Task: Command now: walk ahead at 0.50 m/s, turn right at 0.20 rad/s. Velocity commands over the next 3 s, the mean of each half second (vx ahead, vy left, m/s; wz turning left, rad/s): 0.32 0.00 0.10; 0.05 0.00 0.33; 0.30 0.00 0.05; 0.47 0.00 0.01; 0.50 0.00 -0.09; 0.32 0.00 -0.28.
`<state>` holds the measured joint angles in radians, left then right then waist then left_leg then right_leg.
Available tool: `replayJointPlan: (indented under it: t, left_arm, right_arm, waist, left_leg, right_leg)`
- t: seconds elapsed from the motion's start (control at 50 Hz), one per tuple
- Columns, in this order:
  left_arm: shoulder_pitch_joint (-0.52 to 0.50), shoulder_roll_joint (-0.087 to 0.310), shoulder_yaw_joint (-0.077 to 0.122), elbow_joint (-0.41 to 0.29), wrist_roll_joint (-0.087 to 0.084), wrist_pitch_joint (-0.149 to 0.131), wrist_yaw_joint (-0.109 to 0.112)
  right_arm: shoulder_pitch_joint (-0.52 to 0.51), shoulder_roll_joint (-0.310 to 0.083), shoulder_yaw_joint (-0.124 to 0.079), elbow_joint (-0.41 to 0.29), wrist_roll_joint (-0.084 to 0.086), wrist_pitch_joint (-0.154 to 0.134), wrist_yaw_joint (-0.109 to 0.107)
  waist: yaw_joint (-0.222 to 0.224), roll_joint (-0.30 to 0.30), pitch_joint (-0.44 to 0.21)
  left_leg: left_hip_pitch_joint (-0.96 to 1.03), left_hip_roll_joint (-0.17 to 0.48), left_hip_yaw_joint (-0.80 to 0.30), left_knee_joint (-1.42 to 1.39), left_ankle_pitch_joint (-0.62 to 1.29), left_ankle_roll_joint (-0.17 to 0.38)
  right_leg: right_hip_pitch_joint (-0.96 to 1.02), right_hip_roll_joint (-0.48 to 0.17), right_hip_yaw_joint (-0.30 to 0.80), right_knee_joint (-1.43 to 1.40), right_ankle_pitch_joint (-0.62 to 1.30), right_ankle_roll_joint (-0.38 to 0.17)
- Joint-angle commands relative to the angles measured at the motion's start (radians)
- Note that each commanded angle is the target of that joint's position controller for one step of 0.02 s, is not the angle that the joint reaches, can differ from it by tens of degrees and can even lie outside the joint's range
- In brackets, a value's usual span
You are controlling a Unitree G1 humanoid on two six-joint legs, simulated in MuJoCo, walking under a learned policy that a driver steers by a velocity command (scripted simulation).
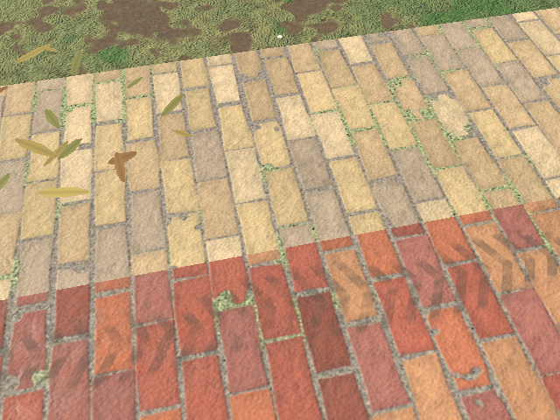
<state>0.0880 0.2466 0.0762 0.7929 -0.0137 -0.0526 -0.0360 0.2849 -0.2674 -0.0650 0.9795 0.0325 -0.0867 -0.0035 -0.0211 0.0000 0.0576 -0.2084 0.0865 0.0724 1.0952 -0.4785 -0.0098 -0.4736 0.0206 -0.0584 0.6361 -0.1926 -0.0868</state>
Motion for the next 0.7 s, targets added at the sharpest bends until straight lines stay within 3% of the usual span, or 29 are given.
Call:
replayJointPlan:
  t: [0.02,0.04,0.06,0.1,0.14,0.18,0.22,0.26,0.3,0.34,0.38,0.4,0.42,0.44,0.46,0.48,0.5,0.52,0.54,0.58,0.62,0.66,0.7]
  left_arm:
    - [0.192,0.146,0.038,0.004,0.003,-0.019,0.007]
    - [0.137,0.1,0.026,-0.003,0.01,-0.026,0.006]
    - [0.116,0.081,0.02,-0.005,0.019,-0.03,0.007]
    - [0.13,0.096,0.023,0.008,0.016,-0.043,0.01]
    - [0.16,0.124,0.029,0.024,0.013,-0.05,0.021]
    - [0.171,0.128,0.026,0.037,0.018,-0.045,0.036]
    - [0.163,0.125,0.022,0.043,0.024,-0.038,0.046]
    - [0.191,0.131,0.021,0.062,0.028,-0.036,0.052]
    - [0.196,0.133,0.019,0.079,0.028,-0.033,0.056]
    - [0.17,0.148,0.025,0.082,0.019,-0.021,0.064]
    - [0.136,0.167,0.033,0.072,0.006,-0.003,0.08]
    - [0.112,0.169,0.034,0.062,-0.001,0.007,0.09]
    - [0.135,0.164,0.032,0.053,0.006,0.014,0.094]
    - [0.173,0.124,0.016,0.02,0.042,0.011,0.09]
    - [0.264,0.049,-0.009,0.008,0.042,0.0,0.074]
    - [0.257,0.119,0.003,0.025,0.018,-0.005,0.059]
    - [0.171,0.139,0.008,0.003,-0.005,0.001,0.06]
    - [0.128,0.136,0.012,0.003,0.001,0.013,0.071]
    - [0.101,0.154,0.022,-0.008,0.017,0.029,0.086]
    - [0.105,0.129,0.021,-0.024,0.024,0.047,0.094]
    - [0.115,0.105,0.016,-0.023,0.022,0.045,0.102]
    - [0.099,0.104,0.013,-0.028,0.022,0.045,0.105]
    - [0.093,0.107,0.012,-0.028,0.02,0.048,0.103]
  right_arm:
    - [-0.094,-0.106,-0.016,-0.109,0.016,-0.058,0.001]
    - [-0.096,-0.116,-0.027,-0.098,-0.005,-0.048,-0.007]
    - [-0.062,-0.106,-0.029,-0.089,-0.008,-0.032,-0.006]
    - [-0.039,-0.076,-0.026,-0.084,-0.012,-0.006,-0.006]
    - [-0.092,-0.067,-0.024,-0.102,-0.024,0.007,-0.011]
    - [-0.136,-0.063,-0.022,-0.114,-0.033,0.008,-0.011]
    - [-0.164,-0.035,-0.009,-0.116,-0.03,0.003,0.0]
    - [-0.224,-0.021,0.001,-0.128,-0.026,0.002,0.011]
    - [-0.243,-0.033,0.002,-0.137,-0.022,0.006,0.02]
    - [-0.26,-0.067,-0.006,-0.161,-0.025,0.007,0.032]
    - [-0.211,-0.108,-0.021,-0.17,-0.034,0.004,0.047]
    - [-0.122,-0.13,-0.035,-0.15,-0.037,0.001,0.052]
    - [-0.037,-0.182,-0.057,-0.133,-0.038,-0.001,0.048]
    - [0.022,-0.256,-0.072,-0.145,-0.049,0.005,0.032]
    - [0.0,-0.266,-0.064,-0.168,-0.057,0.013,0.028]
    - [-0.029,-0.214,-0.052,-0.194,-0.046,0.022,0.031]
    - [-0.096,-0.17,-0.043,-0.224,-0.037,0.03,0.026]
    - [-0.14,-0.143,-0.035,-0.232,-0.025,0.039,0.021]
    - [-0.164,-0.125,-0.029,-0.241,-0.022,0.047,0.013]
    - [-0.171,-0.137,-0.034,-0.253,-0.042,0.061,0.004]
    - [-0.157,-0.161,-0.044,-0.266,-0.045,0.066,-0.009]
    - [-0.15,-0.18,-0.053,-0.28,-0.034,0.074,-0.021]
    - [-0.162,-0.174,-0.051,-0.294,-0.032,0.084,-0.029]
  waist:
    - [0.089,-0.034,-0.186]
    - [0.056,-0.038,-0.145]
    - [0.025,-0.056,-0.134]
    - [0.001,-0.047,-0.117]
    - [0.004,-0.031,-0.077]
    - [0.008,-0.036,-0.049]
    - [0.017,-0.056,-0.046]
    - [0.05,-0.061,-0.051]
    - [0.059,-0.073,-0.058]
    - [0.051,-0.09,-0.056]
    - [0.014,-0.106,-0.086]
    - [-0.031,-0.094,-0.124]
    - [-0.058,-0.028,-0.179]
    - [-0.039,0.156,-0.283]
    - [0.02,0.314,-0.424]
    - [-0.011,0.169,-0.468]
    - [-0.015,0.101,-0.359]
    - [0.002,0.001,-0.251]
    - [0.014,0.002,-0.2]
    - [0.039,0.079,-0.166]
    - [0.037,0.113,-0.186]
    - [0.027,0.11,-0.216]
    - [0.02,0.121,-0.222]
  left_leg:
    - [-0.534,0.042,-0.118,0.218,0.082,0.046]
    - [-0.474,0.071,-0.121,0.15,0.127,0.048]
    - [-0.415,0.086,-0.131,0.122,0.164,0.049]
    - [-0.392,0.093,-0.126,0.055,0.202,0.038]
    - [-0.449,0.093,-0.12,-0.039,0.281,0.016]
    - [-0.477,0.075,-0.107,-0.166,0.378,-0.004]
    - [-0.402,0.041,-0.074,-0.329,0.508,0.001]
    - [-0.333,0.002,-0.045,-0.433,0.624,0.009]
    - [-0.312,-0.019,-0.056,-0.484,0.638,0.024]
    - [-0.345,-0.034,-0.058,-0.51,0.544,0.048]
    - [-0.306,-0.064,-0.037,-0.535,0.438,0.078]
    - [-0.209,-0.097,-0.014,-0.592,0.458,0.094]
    - [-0.062,-0.095,-0.051,-0.65,0.666,0.122]
    - [0.194,0.098,-0.315,-0.586,1.103,0.215]
    - [0.436,0.307,-0.711,-0.65,1.199,0.442]
    - [0.392,0.266,-0.676,-0.69,0.949,0.416]
    - [0.285,0.215,-0.566,-0.713,0.746,0.365]
    - [0.139,0.168,-0.49,-0.753,0.602,0.314]
    - [0.021,0.14,-0.459,-0.779,0.502,0.287]
    - [-0.106,0.08,-0.429,-0.815,0.424,0.264]
    - [-0.104,0.063,-0.415,-0.81,0.454,0.26]
    - [-0.086,0.059,-0.431,-0.801,0.392,0.249]
    - [-0.095,0.054,-0.429,-0.801,0.292,0.233]
  right_leg:
    - [0.558,-0.305,0.456,-0.332,0.161,-0.2]
    - [0.443,-0.269,0.37,-0.354,0.225,-0.178]
    - [0.374,-0.251,0.33,-0.386,0.235,-0.171]
    - [0.322,-0.243,0.291,-0.44,0.259,-0.179]
    - [0.313,-0.238,0.247,-0.476,0.3,-0.18]
    - [0.322,-0.217,0.166,-0.46,0.488,-0.157]
    - [0.293,-0.169,0.055,-0.445,0.572,-0.112]
    - [0.295,-0.163,0.008,-0.437,0.562,-0.091]
    - [0.348,-0.191,-0.003,-0.414,0.563,-0.084]
    - [0.432,-0.226,-0.001,-0.348,0.605,-0.072]
    - [0.488,-0.243,0.002,-0.227,0.721,-0.046]
    - [0.488,-0.22,-0.016,-0.105,0.753,-0.02]
    - [0.438,-0.153,-0.053,0.092,0.649,0.031]
    - [0.197,-0.052,-0.07,0.422,0.188,0.097]
    - [-0.097,0.119,0.053,0.73,-0.512,0.144]
    - [-0.133,0.045,0.193,0.801,-0.465,0.123]
    - [-0.186,0.013,0.172,0.785,-0.385,0.113]
    - [-0.191,-0.025,0.154,0.705,-0.32,0.116]
    - [-0.155,-0.053,0.156,0.617,-0.279,0.116]
    - [-0.068,-0.04,0.137,0.49,-0.234,0.118]
    - [-0.051,-0.024,0.132,0.377,-0.214,0.132]
    - [-0.043,-0.019,0.145,0.299,-0.169,0.147]
    - [-0.025,-0.025,0.143,0.247,-0.121,0.157]
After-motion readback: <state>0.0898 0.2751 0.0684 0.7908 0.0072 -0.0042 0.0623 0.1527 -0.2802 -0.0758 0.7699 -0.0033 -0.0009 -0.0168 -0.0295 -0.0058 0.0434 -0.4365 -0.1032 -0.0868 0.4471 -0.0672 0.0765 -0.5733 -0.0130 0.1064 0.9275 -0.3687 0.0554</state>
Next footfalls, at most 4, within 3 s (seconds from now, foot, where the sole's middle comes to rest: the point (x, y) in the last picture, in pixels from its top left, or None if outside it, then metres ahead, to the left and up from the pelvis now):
0.42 left None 0.39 0.13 -0.76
0.88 right None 0.40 -0.10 -0.76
1.20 left None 0.31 0.13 -0.76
1.58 right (309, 322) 0.67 -0.04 -0.76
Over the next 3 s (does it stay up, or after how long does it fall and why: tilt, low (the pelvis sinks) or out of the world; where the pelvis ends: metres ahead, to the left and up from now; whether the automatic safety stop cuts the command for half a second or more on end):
stays up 1.19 0.19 0.02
